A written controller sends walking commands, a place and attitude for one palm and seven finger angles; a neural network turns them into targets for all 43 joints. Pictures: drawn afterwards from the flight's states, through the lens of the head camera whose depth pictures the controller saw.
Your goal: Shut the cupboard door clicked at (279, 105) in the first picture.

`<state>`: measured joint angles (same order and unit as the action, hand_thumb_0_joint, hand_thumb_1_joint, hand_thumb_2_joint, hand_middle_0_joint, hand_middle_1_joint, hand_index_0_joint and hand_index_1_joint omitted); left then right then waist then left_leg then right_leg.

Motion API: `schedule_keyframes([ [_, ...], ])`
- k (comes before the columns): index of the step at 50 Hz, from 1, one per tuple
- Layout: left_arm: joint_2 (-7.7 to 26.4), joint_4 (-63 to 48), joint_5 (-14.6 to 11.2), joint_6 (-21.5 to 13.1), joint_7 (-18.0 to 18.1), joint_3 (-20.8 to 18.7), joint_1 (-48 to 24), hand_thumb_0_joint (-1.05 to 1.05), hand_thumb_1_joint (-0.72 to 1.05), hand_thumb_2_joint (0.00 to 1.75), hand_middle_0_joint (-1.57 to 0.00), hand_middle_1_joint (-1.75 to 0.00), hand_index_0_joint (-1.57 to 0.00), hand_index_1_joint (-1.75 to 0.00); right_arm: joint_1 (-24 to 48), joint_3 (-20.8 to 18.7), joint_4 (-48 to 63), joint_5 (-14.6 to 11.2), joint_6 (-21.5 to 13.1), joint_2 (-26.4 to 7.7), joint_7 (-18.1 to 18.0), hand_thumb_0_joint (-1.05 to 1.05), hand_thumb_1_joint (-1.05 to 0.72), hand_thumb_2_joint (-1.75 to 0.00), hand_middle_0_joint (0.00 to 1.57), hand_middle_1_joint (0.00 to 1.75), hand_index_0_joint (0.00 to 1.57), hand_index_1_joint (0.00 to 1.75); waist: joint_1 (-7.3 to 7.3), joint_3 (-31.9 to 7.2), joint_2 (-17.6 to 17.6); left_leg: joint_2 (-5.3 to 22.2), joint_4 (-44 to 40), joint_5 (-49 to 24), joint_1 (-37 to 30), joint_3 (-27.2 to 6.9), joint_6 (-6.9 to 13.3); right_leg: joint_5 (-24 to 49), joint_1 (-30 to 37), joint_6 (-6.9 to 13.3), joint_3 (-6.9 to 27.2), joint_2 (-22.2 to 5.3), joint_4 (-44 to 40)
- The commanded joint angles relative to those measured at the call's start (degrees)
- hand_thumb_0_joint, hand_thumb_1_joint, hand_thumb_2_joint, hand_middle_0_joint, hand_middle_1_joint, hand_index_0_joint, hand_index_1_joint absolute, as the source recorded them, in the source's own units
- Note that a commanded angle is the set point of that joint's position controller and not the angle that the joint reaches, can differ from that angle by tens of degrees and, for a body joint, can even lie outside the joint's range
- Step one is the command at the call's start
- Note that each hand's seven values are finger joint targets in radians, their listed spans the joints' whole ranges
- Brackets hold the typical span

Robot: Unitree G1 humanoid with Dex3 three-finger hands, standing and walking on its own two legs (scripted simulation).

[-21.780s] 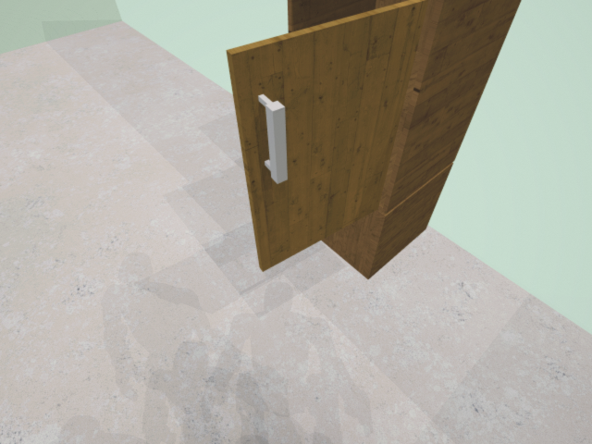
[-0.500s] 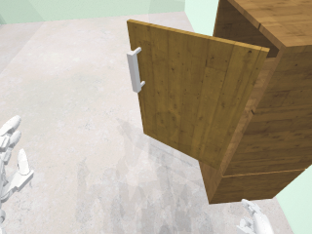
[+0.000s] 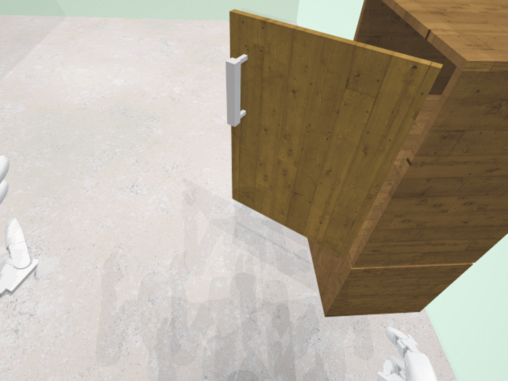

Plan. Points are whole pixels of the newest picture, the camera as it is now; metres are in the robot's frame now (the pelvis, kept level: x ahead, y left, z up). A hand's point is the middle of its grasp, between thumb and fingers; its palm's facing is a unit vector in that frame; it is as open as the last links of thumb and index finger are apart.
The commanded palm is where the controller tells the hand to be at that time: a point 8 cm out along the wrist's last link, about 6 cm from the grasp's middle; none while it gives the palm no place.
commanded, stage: step back with the hand held close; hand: left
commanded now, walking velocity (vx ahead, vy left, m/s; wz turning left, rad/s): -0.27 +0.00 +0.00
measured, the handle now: (238, 91) +0.71 +0.09 +0.11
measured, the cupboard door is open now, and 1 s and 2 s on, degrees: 54 54 54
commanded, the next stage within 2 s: stop stepping back and stand still in 0.74 s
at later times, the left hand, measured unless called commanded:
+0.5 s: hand out of the picture +0.13 +0.28 +0.18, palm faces +0.48 -0.76 -0.44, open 7.4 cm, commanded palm +0.05 +0.32 +0.19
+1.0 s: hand out of the picture +0.04 +0.29 +0.19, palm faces +0.30 -0.89 -0.35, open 7.4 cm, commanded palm -0.02 +0.34 +0.19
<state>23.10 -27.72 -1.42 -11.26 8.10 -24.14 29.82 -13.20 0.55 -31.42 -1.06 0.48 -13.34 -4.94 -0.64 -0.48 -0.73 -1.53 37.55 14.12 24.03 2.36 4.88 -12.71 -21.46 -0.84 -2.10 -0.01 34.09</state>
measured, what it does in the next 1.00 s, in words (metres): walks backwards: right foot, then left foot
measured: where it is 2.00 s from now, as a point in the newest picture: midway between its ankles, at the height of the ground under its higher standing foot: outside the picture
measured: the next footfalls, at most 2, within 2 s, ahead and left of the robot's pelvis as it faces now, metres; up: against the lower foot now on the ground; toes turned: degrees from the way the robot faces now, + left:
right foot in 0.82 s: -0.25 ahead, -0.15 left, +0.00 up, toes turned -4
left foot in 0.94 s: +0.00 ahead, +0.06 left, +0.00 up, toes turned -2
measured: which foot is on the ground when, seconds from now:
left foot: down 0.00-0.82, up 0.84-0.92, down 0.94-1.00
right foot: down 0.00-0.48, up 0.50-0.80, down 0.82-0.94, up 0.96-1.00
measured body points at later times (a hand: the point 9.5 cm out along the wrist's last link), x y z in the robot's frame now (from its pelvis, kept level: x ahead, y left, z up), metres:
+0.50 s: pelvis -0.06 +0.01 -0.01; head -0.05 +0.05 +0.44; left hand +0.09 +0.32 +0.20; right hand +0.11 -0.23 -0.08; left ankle +0.07 +0.07 -0.72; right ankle +0.05 -0.13 -0.71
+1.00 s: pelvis -0.19 +0.05 -0.01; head -0.20 +0.12 +0.44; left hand +0.02 +0.34 +0.21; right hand -0.05 -0.20 -0.06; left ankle -0.04 +0.07 -0.72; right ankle -0.28 -0.12 -0.70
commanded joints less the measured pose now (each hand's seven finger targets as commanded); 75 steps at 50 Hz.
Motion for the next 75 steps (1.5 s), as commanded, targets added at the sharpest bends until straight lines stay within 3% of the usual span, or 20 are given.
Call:
schedule_keyframes([
  [1,12.9,-13.8,0.5,-5.1,1.6,-9.0,-6.0,0.00,0.90,0.90,-0.20,-0.30,-0.20,-0.30,6.3,-3.8,8.3,0.8,-4.4,-8.7,-0.5,0.00,-0.90,-0.90,0.20,0.30,0.20,0.30,0.56,-2.3,-5.6,10.1,-18.4,27.2,18.6,-14.0,1.5,-9.4,15.6,1.7,8.3,-1.4,-0.3],
  [11,12.4,-10.5,0.9,-7.0,1.2,-10.9,-5.7,0.00,0.90,0.90,-0.20,-0.30,-0.20,-0.30,6.1,-4.5,6.9,1.1,-5.3,-8.3,0.2,0.00,-0.90,-0.90,0.20,0.30,0.20,0.30,0.43,-1.2,-3.5,12.1,-17.0,31.1,27.7,-14.0,1.9,-7.0,18.5,2.3,11.0,-0.3,5.7],
  [16,13.2,-12.7,-0.3,-6.8,2.1,-9.6,-3.5,0.00,0.90,0.90,-0.20,-0.30,-0.20,-0.30,4.6,-4.6,5.4,1.2,-4.9,-6.3,1.4,0.00,-0.90,-0.90,0.20,0.30,0.20,0.30,1.37,-3.5,6.4,4.5,3.3,18.0,5.7,-6.7,-2.9,-16.9,-5.0,8.1,26.8,-12.9,-14.2],
  [20,14.3,-16.2,-0.7,-6.6,3.0,-9.3,-3.4,0.00,0.90,0.90,-0.20,-0.30,-0.20,-0.30,4.6,-4.0,5.1,0.7,-4.0,-4.9,1.9,0.00,-0.90,-0.90,0.20,0.30,0.20,0.30,2.41,-7.1,10.5,3.3,3.8,9.9,-4.7,-4.9,-3.5,-10.7,-8.3,7.2,19.9,-14.0,-15.0],
  [25,14.9,-17.9,-0.1,-7.4,3.3,-13.2,-4.0,0.00,0.90,0.90,-0.20,-0.30,-0.20,-0.30,7.8,-4.3,5.4,2.0,-6.8,-6.4,-0.1,0.00,-0.90,-0.90,0.20,0.30,0.20,0.30,1.57,-6.5,-19.1,25.7,-32.5,29.9,22.4,-26.5,5.5,-13.0,11.7,-0.2,4.6,6.2,34.4],
  [35,9.4,-15.3,-3.6,-6.7,0.2,-4.3,-9.3,0.00,0.90,0.90,-0.20,-0.30,-0.20,-0.30,5.5,-4.2,0.1,1.7,-10.8,-5.4,2.0,0.00,-0.90,-0.90,0.20,0.30,0.20,0.30,0.51,-11.2,-12.8,19.4,-32.8,16.9,-9.0,-9.8,-8.2,-22.8,7.3,1.8,-3.2,6.3,1.8],
  [43,20.3,-20.6,-2.4,-8.8,0.9,-11.9,-10.9,0.00,0.90,0.90,-0.20,-0.30,-0.20,-0.30,7.8,-1.2,0.9,2.6,-10.5,-1.2,2.0,0.00,-0.90,-0.90,0.20,0.30,0.20,0.30,-0.81,-13.1,7.3,4.6,13.2,6.1,-7.3,1.3,-8.9,23.5,6.2,12.0,12.5,-20.0,-14.5],
  [45,14.1,-14.1,-3.0,-4.1,-0.8,-8.1,-8.3,0.00,0.90,0.90,-0.20,-0.30,-0.20,-0.30,4.8,-3.6,1.5,-0.6,-8.9,-3.6,0.6,0.00,-0.90,-0.90,0.20,0.30,0.20,0.30,3.52,-8.2,8.3,3.8,1.2,-7.0,-14.5,-1.9,-6.3,11.0,0.1,5.2,1.9,-8.9,-4.3],
  [47,12.1,-13.6,-3.7,-1.5,-1.5,-7.7,-6.6,0.00,0.90,0.90,-0.20,-0.30,-0.20,-0.30,7.7,-3.4,4.0,0.1,-9.0,-6.6,0.1,0.00,-0.90,-0.90,0.20,0.30,0.20,0.30,2.35,-2.8,-21.4,13.3,-23.9,-1.1,-10.0,-22.1,-3.6,-16.7,-1.5,-0.2,-1.8,5.2,12.5],
  [48,14.4,-12.4,-3.2,-1.6,-0.7,-9.2,-8.7,0.00,0.90,0.90,-0.20,-0.30,-0.20,-0.30,7.2,-2.6,4.0,0.4,-9.7,-5.8,0.2,0.00,-0.90,-0.90,0.20,0.30,0.20,0.30,2.46,0.5,-19.1,16.6,-31.5,15.7,-2.3,-26.4,-1.9,-22.7,2.1,0.5,3.3,4.7,17.3],
  [53,14.6,-18.2,-4.1,-0.8,-0.5,-11.1,3.7,0.00,0.90,0.90,-0.20,-0.30,-0.20,-0.30,7.7,-4.6,6.2,2.1,-8.9,-4.8,2.4,0.00,-0.90,-0.90,0.20,0.30,0.20,0.30,-2.48,-8.1,-23.2,6.3,-39.4,22.5,11.9,-2.6,-24.3,-21.1,28.7,4.0,-11.0,12.8,8.2],
  [55,14.7,-20.0,-2.2,-1.5,-0.1,-9.7,11.9,0.00,0.90,0.90,-0.20,-0.30,-0.20,-0.30,3.6,-4.2,4.7,-0.8,-8.2,-3.8,3.7,0.00,-0.90,-0.90,0.20,0.30,0.20,0.30,-2.55,-6.3,8.4,-3.1,15.1,17.5,6.3,9.0,-13.5,-21.3,13.6,10.6,4.5,-4.7,-14.0],
  [56,14.2,-21.9,-2.8,-1.5,0.0,-9.7,11.1,0.00,0.90,0.90,-0.20,-0.30,-0.20,-0.30,4.3,-5.7,4.4,-1.8,-7.7,-5.3,3.2,0.00,-0.90,-0.90,0.20,0.30,0.20,0.30,-1.27,-3.4,23.1,-2.7,42.2,18.5,7.1,-4.9,-8.7,-24.1,-7.0,14.7,25.2,-19.6,-23.2],
  [59,23.2,-21.8,-1.9,-4.4,-0.2,-15.5,-9.6,0.00,0.90,0.90,-0.20,-0.30,-0.20,-0.30,3.9,-2.9,3.3,2.5,-7.6,-3.0,3.0,0.00,-0.90,-0.90,0.20,0.30,0.20,0.30,5.34,-3.2,9.6,7.9,45.0,5.7,2.8,-3.3,-6.9,-28.2,-19.1,10.1,12.3,-18.8,-23.3],
  [64,12.8,-9.0,0.3,-2.0,2.5,-5.7,-14.9,0.00,0.90,0.90,-0.20,-0.30,-0.20,-0.30,2.5,-3.9,-0.1,1.5,-8.8,-5.8,-0.9,0.00,-0.90,-0.90,0.20,0.30,0.20,0.30,4.11,-1.3,-1.5,3.9,-0.8,14.5,-12.3,5.5,-3.4,-32.1,-12.9,8.0,3.1,-9.8,-7.8],
  [65,12.9,-9.3,0.1,-2.2,2.8,-4.9,-17.0,0.00,0.90,0.90,-0.20,-0.30,-0.20,-0.30,0.8,-3.5,-0.2,1.5,-9.1,-6.5,-1.2,0.00,-0.90,-0.90,0.20,0.30,0.20,0.30,4.82,-2.0,-12.1,3.7,-11.7,18.4,-13.5,2.1,-2.8,-25.7,-10.1,5.6,-0.7,-3.8,7.5],
  [66,12.3,-11.6,0.0,-2.8,2.9,-4.5,-17.2,0.00,0.90,0.90,-0.20,-0.30,-0.20,-0.30,1.3,-4.2,1.9,1.4,-9.7,-8.9,-1.0,0.00,-0.90,-0.90,0.20,0.30,0.20,0.30,4.59,2.0,-28.5,17.4,-24.1,30.7,-14.1,-25.0,1.2,-21.8,-20.0,1.6,-5.2,2.6,27.5],
  [67,14.3,-15.2,1.5,-4.6,2.2,-5.3,-21.1,0.00,0.90,0.90,-0.20,-0.30,-0.20,-0.30,4.3,-3.0,3.7,1.6,-10.2,-7.7,-0.1,0.00,-0.90,-0.90,0.20,0.30,0.20,0.30,3.82,7.7,-26.4,26.4,-31.8,38.3,-2.0,-37.5,5.2,-15.9,-22.5,1.3,2.6,-0.4,38.1],
  [69,14.1,-4.4,2.1,-4.3,0.7,-10.6,-6.3,0.00,0.90,0.90,-0.20,-0.30,-0.20,-0.30,5.1,-6.4,4.3,0.7,-8.5,-8.2,1.4,0.00,-0.90,-0.90,0.20,0.30,0.20,0.30,-0.06,2.0,-3.8,24.2,-26.1,25.0,1.4,-23.3,5.5,-5.3,-12.5,0.3,0.7,-0.4,41.3],
  [75,11.2,-18.1,0.3,-3.3,0.8,-5.7,-1.0,0.00,0.90,0.90,-0.20,-0.30,-0.20,-0.30,5.3,-3.5,4.3,2.3,-7.3,-5.3,2.2,0.00,-0.90,-0.90,0.20,0.30,0.20,0.30,1.09,0.9,-15.7,15.9,-27.4,25.9,6.5,-10.2,1.4,-8.3,5.4,1.6,-6.0,2.7,12.0],
])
